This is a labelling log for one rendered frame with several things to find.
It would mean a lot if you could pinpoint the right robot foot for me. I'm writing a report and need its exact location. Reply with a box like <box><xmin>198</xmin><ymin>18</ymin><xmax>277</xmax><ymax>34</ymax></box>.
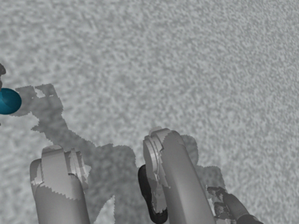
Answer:
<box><xmin>138</xmin><ymin>165</ymin><xmax>168</xmax><ymax>224</ymax></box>

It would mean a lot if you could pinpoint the right robot arm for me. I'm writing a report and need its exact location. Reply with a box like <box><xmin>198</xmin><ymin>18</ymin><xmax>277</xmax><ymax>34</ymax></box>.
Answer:
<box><xmin>236</xmin><ymin>214</ymin><xmax>263</xmax><ymax>224</ymax></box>

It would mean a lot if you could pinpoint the ball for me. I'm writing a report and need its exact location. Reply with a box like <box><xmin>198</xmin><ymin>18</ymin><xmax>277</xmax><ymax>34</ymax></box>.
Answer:
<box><xmin>0</xmin><ymin>88</ymin><xmax>21</xmax><ymax>115</ymax></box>

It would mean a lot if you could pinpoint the right robot hand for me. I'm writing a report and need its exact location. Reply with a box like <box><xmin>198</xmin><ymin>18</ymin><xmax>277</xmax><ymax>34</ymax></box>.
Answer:
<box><xmin>207</xmin><ymin>187</ymin><xmax>249</xmax><ymax>224</ymax></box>

